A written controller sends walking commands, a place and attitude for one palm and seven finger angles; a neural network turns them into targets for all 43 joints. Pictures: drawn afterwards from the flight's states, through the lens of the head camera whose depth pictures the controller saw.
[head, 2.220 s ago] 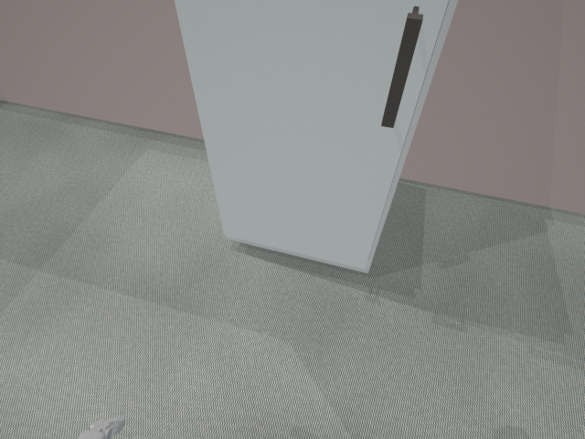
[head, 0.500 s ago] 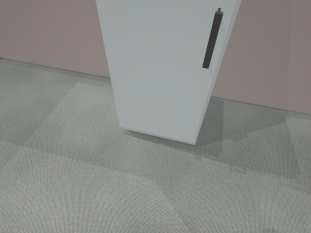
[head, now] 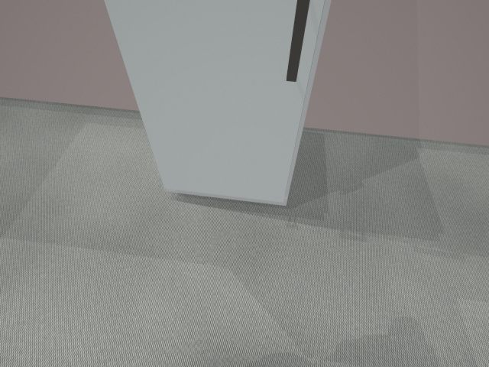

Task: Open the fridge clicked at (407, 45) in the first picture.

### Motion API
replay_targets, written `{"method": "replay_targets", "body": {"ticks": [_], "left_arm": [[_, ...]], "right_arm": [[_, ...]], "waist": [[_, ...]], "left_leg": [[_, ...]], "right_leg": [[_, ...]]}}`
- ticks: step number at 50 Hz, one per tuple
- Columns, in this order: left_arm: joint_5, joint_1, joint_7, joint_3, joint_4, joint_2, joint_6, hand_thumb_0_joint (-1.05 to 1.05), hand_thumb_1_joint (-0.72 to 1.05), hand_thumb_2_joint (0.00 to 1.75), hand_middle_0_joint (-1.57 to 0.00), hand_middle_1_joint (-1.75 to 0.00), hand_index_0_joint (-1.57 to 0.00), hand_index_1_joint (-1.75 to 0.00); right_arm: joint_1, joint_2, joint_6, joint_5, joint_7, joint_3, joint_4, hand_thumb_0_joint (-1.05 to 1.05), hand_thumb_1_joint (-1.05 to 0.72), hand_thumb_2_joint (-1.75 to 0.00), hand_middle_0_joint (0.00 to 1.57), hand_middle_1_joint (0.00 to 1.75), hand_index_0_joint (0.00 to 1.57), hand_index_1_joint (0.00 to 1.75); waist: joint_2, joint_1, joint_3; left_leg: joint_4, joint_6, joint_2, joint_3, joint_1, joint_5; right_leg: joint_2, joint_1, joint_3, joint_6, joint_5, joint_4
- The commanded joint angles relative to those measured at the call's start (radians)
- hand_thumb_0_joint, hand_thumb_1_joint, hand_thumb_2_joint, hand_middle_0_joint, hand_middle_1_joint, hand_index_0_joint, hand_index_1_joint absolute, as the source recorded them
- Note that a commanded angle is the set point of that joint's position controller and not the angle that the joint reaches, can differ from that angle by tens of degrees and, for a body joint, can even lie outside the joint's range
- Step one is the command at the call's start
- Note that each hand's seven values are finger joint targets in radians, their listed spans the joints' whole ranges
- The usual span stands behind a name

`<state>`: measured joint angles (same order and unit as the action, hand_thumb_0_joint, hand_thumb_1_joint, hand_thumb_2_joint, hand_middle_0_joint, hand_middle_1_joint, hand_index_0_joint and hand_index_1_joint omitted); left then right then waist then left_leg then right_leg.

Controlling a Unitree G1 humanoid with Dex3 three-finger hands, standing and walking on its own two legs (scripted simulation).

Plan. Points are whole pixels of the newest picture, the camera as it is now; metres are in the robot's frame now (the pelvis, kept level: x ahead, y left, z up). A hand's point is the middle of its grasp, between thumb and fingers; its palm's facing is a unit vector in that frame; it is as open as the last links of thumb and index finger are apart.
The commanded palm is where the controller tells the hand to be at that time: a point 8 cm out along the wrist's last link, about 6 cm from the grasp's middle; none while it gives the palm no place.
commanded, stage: take the last steps up to it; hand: right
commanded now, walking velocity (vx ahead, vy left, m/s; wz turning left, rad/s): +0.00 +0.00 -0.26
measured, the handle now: (297, 33) +0.86 -0.09 +0.12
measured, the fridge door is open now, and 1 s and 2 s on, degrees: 0 0 0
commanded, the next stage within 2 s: come to a stop and stand still in 1.08 s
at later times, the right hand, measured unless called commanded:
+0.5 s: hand out of the picture +0.08 -0.18 -0.16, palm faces +0.05 +0.99 -0.15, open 7.4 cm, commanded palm none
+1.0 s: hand (314, 333) +0.22 -0.13 -0.20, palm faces +0.09 +0.99 -0.11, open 7.3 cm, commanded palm none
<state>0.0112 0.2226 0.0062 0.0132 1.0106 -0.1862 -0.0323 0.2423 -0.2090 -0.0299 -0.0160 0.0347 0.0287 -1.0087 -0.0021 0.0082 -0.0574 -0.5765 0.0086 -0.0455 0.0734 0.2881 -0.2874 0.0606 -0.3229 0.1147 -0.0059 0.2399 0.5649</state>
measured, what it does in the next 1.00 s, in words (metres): walks ahead: left foot, then right foot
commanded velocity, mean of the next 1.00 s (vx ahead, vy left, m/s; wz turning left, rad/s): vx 0.28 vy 0.11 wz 0.03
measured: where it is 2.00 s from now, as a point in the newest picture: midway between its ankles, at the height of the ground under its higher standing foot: (236, 335)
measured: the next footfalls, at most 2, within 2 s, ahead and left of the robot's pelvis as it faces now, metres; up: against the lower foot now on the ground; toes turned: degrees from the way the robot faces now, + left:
left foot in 0.64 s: +0.24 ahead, +0.17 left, +0.00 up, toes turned +6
right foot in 0.96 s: +0.33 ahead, -0.06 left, +0.00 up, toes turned -13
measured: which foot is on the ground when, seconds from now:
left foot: down 0.00-0.24, up 0.26-0.62, down 0.64-0.96, up 0.98-1.00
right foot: down 0.00-0.64, up 0.66-0.94, down 0.96-1.00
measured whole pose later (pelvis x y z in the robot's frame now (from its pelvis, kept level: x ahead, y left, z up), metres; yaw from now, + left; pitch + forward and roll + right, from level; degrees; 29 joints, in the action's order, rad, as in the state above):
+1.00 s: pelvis +0.25 +0.03 -0.01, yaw -2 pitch -1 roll +2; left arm 0.03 0.19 0.00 0.04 0.99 -0.15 0.07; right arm 0.35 -0.17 0.01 -0.02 0.00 0.05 -1.12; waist 0.04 0.00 -0.01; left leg -0.76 -0.01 -0.02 0.11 0.23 -0.46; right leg -0.08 -0.35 -0.17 -0.05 0.30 0.67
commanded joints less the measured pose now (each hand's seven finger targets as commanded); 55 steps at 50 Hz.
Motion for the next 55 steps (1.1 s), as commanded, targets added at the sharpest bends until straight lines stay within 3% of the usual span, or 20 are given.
{"method": "replay_targets", "body": {"ticks": [1, 3, 9, 10, 12, 13, 20, 26, 29, 30, 31, 32, 33, 37, 46, 47, 48, 49, 51, 55], "left_arm": [[0.000, -0.001, 0.008, 0.044, -0.099, -0.113, 0.006, 0.00, 0.90, 0.90, -0.20, -0.30, -0.20, -0.30], [0.010, -0.015, 0.005, 0.055, -0.087, -0.111, -0.003, 0.00, 0.90, 0.90, -0.20, -0.30, -0.20, -0.30], [0.015, 0.097, -0.010, 0.032, -0.017, -0.041, 0.032, 0.00, 0.90, 0.90, -0.20, -0.30, -0.20, -0.30], [0.015, 0.150, -0.005, 0.033, 0.003, -0.057, 0.041, 0.00, 0.90, 0.90, -0.20, -0.30, -0.20, -0.30], [0.029, 0.269, 0.013, 0.065, 0.026, -0.209, 0.056, 0.00, 0.90, 0.90, -0.20, -0.30, -0.20, -0.30], [0.031, 0.284, 0.019, 0.075, 0.034, -0.233, 0.060, 0.00, 0.90, 0.90, -0.20, -0.30, -0.20, -0.30], [0.017, 0.202, 0.037, 0.054, 0.040, -0.144, 0.099, 0.00, 0.90, 0.90, -0.20, -0.30, -0.20, -0.30], [0.028, 0.230, 0.032, 0.071, 0.075, -0.150, 0.091, 0.00, 0.90, 0.90, -0.20, -0.30, -0.20, -0.30], [0.026, 0.210, 0.028, 0.076, 0.084, -0.152, 0.081, 0.00, 0.90, 0.90, -0.20, -0.30, -0.20, -0.30], [0.019, 0.201, 0.023, 0.071, 0.085, -0.136, 0.083, 0.00, 0.90, 0.90, -0.20, -0.30, -0.20, -0.30], [0.005, 0.216, 0.011, 0.054, 0.067, -0.070, 0.089, 0.00, 0.90, 0.90, -0.20, -0.30, -0.20, -0.30], [-0.001, 0.151, 0.012, 0.040, 0.011, -0.037, 0.090, 0.00, 0.90, 0.90, -0.20, -0.30, -0.20, -0.30], [-0.002, 0.086, 0.010, 0.047, 0.000, -0.048, 0.086, 0.00, 0.90, 0.90, -0.20, -0.30, -0.20, -0.30], [0.020, 0.089, -0.005, 0.053, 0.015, -0.019, 0.054, 0.00, 0.90, 0.90, -0.20, -0.30, -0.20, -0.30], [0.016, 0.190, -0.013, 0.051, 0.021, -0.037, 0.078, 0.00, 0.90, 0.90, -0.20, -0.30, -0.20, -0.30], [0.024, 0.274, -0.003, 0.066, 0.046, -0.112, 0.087, 0.00, 0.90, 0.90, -0.20, -0.30, -0.20, -0.30], [0.032, 0.356, 0.008, 0.089, 0.055, -0.214, 0.089, 0.00, 0.90, 0.90, -0.20, -0.30, -0.20, -0.30], [0.025, 0.331, 0.022, 0.086, 0.055, -0.220, 0.082, 0.00, 0.90, 0.90, -0.20, -0.30, -0.20, -0.30], [0.019, 0.211, 0.029, 0.059, 0.019, -0.136, 0.091, 0.00, 0.90, 0.90, -0.20, -0.30, -0.20, -0.30], [0.014, 0.151, 0.034, 0.050, 0.021, -0.079, 0.115, 0.00, 0.90, 0.90, -0.20, -0.30, -0.20, -0.30]], "right_arm": [[0.079, -0.189, 0.027, -0.011, 0.007, 0.047, 0.060, 0.00, -0.90, -0.90, 0.20, 0.30, 0.20, 0.30], [0.067, -0.172, 0.029, -0.012, 0.007, 0.042, 0.066, 0.00, -0.90, -0.90, 0.20, 0.30, 0.20, 0.30], [0.079, -0.141, 0.037, -0.013, -0.016, 0.029, 0.002, 0.00, -0.90, -0.90, 0.20, 0.30, 0.20, 0.30], [0.074, -0.125, 0.031, -0.008, -0.020, 0.025, 0.002, 0.00, -0.90, -0.90, 0.20, 0.30, 0.20, 0.30], [0.039, -0.036, 0.033, -0.004, -0.036, 0.008, 0.050, 0.00, -0.90, -0.90, 0.20, 0.30, 0.20, 0.30], [-0.039, -0.059, 0.029, -0.019, -0.040, 0.018, 0.082, 0.00, -0.90, -0.90, 0.20, 0.30, 0.20, 0.30], [-0.002, -0.026, 0.028, -0.014, -0.074, 0.032, 0.034, 0.00, -0.90, -0.90, 0.20, 0.30, 0.20, 0.30], [-0.099, -0.008, 0.034, -0.010, -0.079, 0.036, 0.050, 0.00, -0.90, -0.90, 0.20, 0.30, 0.20, 0.30], [0.014, -0.038, 0.050, -0.010, -0.075, 0.051, 0.004, 0.00, -0.90, -0.90, 0.20, 0.30, 0.20, 0.30], [0.153, -0.078, 0.061, -0.013, -0.069, 0.064, -0.043, 0.00, -0.90, -0.90, 0.20, 0.30, 0.20, 0.30], [0.298, -0.183, 0.078, -0.018, -0.053, 0.090, -0.086, 0.00, -0.90, -0.90, 0.20, 0.30, 0.20, 0.30], [0.372, -0.245, 0.078, -0.003, -0.041, 0.095, -0.104, 0.00, -0.90, -0.90, 0.20, 0.30, 0.20, 0.30], [0.328, -0.230, 0.078, -0.001, -0.034, 0.091, -0.103, 0.00, -0.90, -0.90, 0.20, 0.30, 0.20, 0.30], [0.057, -0.074, 0.079, -0.018, -0.014, 0.039, -0.032, 0.00, -0.90, -0.90, 0.20, 0.30, 0.20, 0.30], [0.057, -0.082, 0.075, -0.007, -0.028, 0.038, -0.041, 0.00, -0.90, -0.90, 0.20, 0.30, 0.20, 0.30], [0.074, -0.034, 0.072, -0.002, -0.035, 0.030, -0.031, 0.00, -0.90, -0.90, 0.20, 0.30, 0.20, 0.30], [0.069, 0.005, 0.068, 0.001, -0.044, 0.025, 0.007, 0.00, -0.90, -0.90, 0.20, 0.30, 0.20, 0.30], [0.023, -0.047, 0.061, -0.017, -0.040, 0.030, 0.025, 0.00, -0.90, -0.90, 0.20, 0.30, 0.20, 0.30], [0.009, -0.037, 0.060, -0.020, -0.049, 0.037, 0.002, 0.00, -0.90, -0.90, 0.20, 0.30, 0.20, 0.30], [0.083, 0.013, 0.044, -0.016, -0.051, 0.030, -0.041, 0.00, -0.90, -0.90, 0.20, 0.30, 0.20, 0.30]], "waist": [[0.207, 0.024, 0.072], [0.177, 0.023, 0.053], [0.148, -0.025, -0.009], [0.078, -0.047, -0.018], [-0.264, -0.095, -0.070], [-0.206, -0.111, -0.105], [-0.117, -0.036, -0.043], [-0.147, -0.059, -0.067], [-0.098, 0.001, -0.012], [-0.032, 0.068, 0.054], [0.212, 0.123, 0.172], [0.320, 0.135, 0.196], [0.267, 0.136, 0.176], [0.110, -0.014, -0.009], [0.012, -0.094, -0.002], [-0.188, -0.124, 0.024], [-0.386, -0.138, 0.025], [-0.310, -0.129, -0.002], [-0.126, -0.075, -0.078], [-0.087, -0.017, 0.025]], "left_leg": [[0.263, -0.107, -0.284, -0.299, -0.153, -0.036], [0.352, -0.190, -0.351, -0.331, -0.020, -0.078], [0.282, -0.105, -0.178, -0.095, 0.093, -0.314], [0.210, -0.079, -0.145, -0.063, 0.164, -0.344], [-0.191, -0.002, 0.018, 0.079, 0.362, -0.253], [-0.359, -0.011, -0.011, -0.004, 0.420, -0.246], [-0.381, 0.023, -0.066, -0.039, 0.340, 0.002], [-0.102, 0.018, -0.041, 0.037, 0.191, 0.024], [0.056, -0.008, 0.021, 0.089, -0.074, 0.077], [0.098, -0.031, 0.006, 0.056, -0.273, 0.079], [0.178, -0.108, -0.220, -0.220, -0.504, -0.039], [0.296, -0.184, -0.373, -0.504, -0.533, 0.034], [0.327, -0.217, -0.373, -0.508, -0.441, -0.044], [0.378, -0.164, -0.262, -0.202, -0.009, -0.088], [0.187, -0.121, -0.130, -0.057, 0.129, -0.116], [-0.055, -0.077, -0.045, -0.002, 0.199, -0.095], [-0.357, -0.024, 0.063, 0.086, 0.353, -0.273], [-0.528, -0.032, 0.016, -0.031, 0.399, -0.274], [-0.634, -0.015, -0.054, -0.074, 0.416, -0.110], [-0.507, 0.023, -0.070, -0.046, 0.301, -0.006]], "right_leg": [[-0.030, -0.188, -0.029, -0.007, 0.086, 0.127], [-0.064, -0.129, -0.067, 0.004, 0.239, 0.390], [-0.080, 0.142, -0.241, 0.002, 0.123, -0.007], [-0.100, 0.229, -0.204, 0.000, 0.133, -0.085], [-0.431, 0.259, 0.306, -0.131, 0.431, -0.401], [-0.500, 0.225, 0.393, -0.188, 0.453, -0.465], [-0.372, 0.245, -0.016, -0.138, -0.099, -0.375], [-0.375, 0.204, -0.086, -0.114, -0.119, -0.340], [-0.338, 0.132, -0.131, -0.069, -0.180, -0.170], [-0.286, 0.053, -0.194, -0.037, -0.218, 0.022], [-0.195, -0.154, -0.285, 0.004, -0.013, 0.335], [-0.111, -0.310, -0.230, 0.004, 0.372, 0.582], [-0.151, -0.345, -0.149, -0.010, 0.345, 0.695], [-0.226, -0.196, -0.164, 0.008, 0.173, 0.578], [-0.142, 0.236, -0.271, 0.018, 0.007, -0.023], [-0.260, 0.327, -0.066, -0.023, 0.148, -0.170], [-0.503, 0.368, 0.291, -0.122, 0.215, -0.362], [-0.556, 0.320, 0.364, -0.164, 0.207, -0.387], [-0.498, 0.206, 0.214, -0.160, 0.059, -0.385], [-0.383, 0.252, -0.093, -0.135, -0.403, -0.317]]}}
